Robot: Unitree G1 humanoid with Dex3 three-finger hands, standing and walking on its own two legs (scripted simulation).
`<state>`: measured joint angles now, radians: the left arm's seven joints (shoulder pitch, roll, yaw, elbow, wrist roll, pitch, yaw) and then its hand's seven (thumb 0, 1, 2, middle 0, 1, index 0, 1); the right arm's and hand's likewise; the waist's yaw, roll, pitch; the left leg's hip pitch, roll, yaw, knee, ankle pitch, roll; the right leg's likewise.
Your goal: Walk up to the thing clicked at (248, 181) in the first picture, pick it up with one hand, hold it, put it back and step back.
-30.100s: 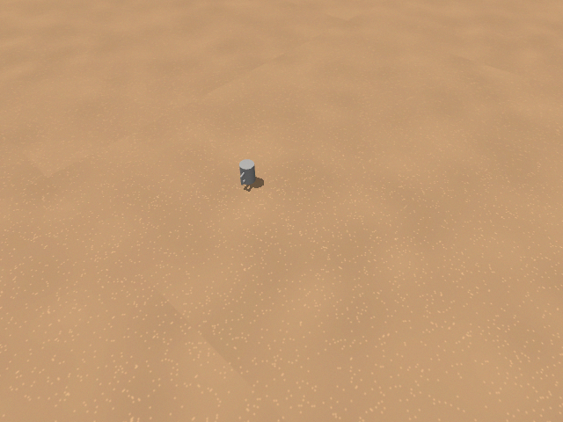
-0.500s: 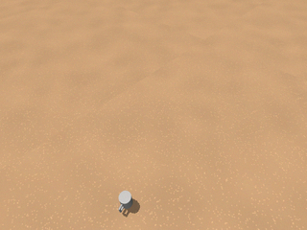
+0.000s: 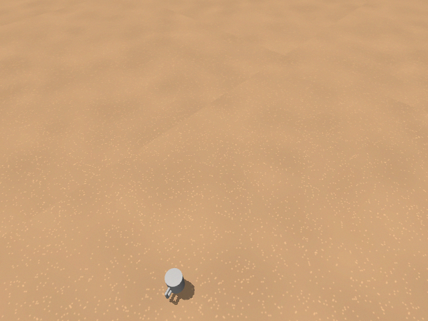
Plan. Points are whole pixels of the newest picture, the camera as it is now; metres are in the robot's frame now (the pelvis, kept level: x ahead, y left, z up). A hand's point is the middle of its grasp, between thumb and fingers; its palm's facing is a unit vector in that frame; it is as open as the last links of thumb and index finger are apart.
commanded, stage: stand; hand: left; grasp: from above
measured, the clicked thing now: (173, 284) +0.38 +0.20 -0.73
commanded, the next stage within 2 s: step back in 0.52 s
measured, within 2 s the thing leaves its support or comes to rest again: neither
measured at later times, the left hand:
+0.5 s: hand out of the picture +0.07 +0.25 -0.16, palm faces +0.00 -0.94 -0.33, open 7.3 cm
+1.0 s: hand out of the picture +0.08 +0.31 -0.19, palm faces +0.00 -0.93 -0.37, open 7.3 cm
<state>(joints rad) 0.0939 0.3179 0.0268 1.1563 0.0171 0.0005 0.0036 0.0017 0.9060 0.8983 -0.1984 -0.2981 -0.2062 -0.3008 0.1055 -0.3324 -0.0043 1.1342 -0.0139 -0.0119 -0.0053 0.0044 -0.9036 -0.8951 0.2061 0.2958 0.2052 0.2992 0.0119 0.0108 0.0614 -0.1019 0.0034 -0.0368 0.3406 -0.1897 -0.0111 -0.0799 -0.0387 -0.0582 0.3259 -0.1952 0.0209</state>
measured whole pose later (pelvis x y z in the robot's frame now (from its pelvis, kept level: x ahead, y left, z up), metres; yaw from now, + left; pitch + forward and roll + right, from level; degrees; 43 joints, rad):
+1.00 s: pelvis -0.08 +0.04 -0.04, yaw +1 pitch -2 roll -1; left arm 0.00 0.41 0.07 0.90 0.01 0.06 0.03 0.00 0.91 0.90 -0.20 -0.30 -0.21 -0.30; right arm 0.16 -0.38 -0.06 0.97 -0.02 0.03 0.03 0.00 -0.90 -0.90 0.21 0.30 0.20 0.30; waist -0.03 -0.06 0.18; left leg -0.34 -0.05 -0.03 0.76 -0.39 0.05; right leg -0.48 0.04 0.15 1.00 -0.55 -0.03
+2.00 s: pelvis -0.35 +0.05 -0.02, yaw -4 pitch -2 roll -1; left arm 0.20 0.40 0.09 0.83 0.02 0.07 0.00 0.00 0.91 0.90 -0.20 -0.30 -0.21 -0.30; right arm 0.12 -0.36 -0.04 0.84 -0.03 0.02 -0.01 0.01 -0.90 -0.89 0.21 0.30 0.21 0.30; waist 0.03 -0.04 0.16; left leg -0.34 0.03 -0.01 0.57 -0.19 0.02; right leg -0.38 0.09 0.14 1.13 -0.49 0.02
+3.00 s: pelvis -0.66 +0.00 -0.02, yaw -4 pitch -2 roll +1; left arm 0.29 0.35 0.06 0.98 0.05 -0.01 -0.01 0.01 0.90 0.90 -0.20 -0.30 -0.21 -0.30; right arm 0.23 -0.42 -0.07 0.95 -0.02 0.03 0.02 0.01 -0.90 -0.90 0.21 0.30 0.20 0.30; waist 0.04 0.05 0.05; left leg -0.38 -0.03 -0.12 0.83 -0.40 -0.01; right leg -0.18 -0.01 0.01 0.57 -0.36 -0.02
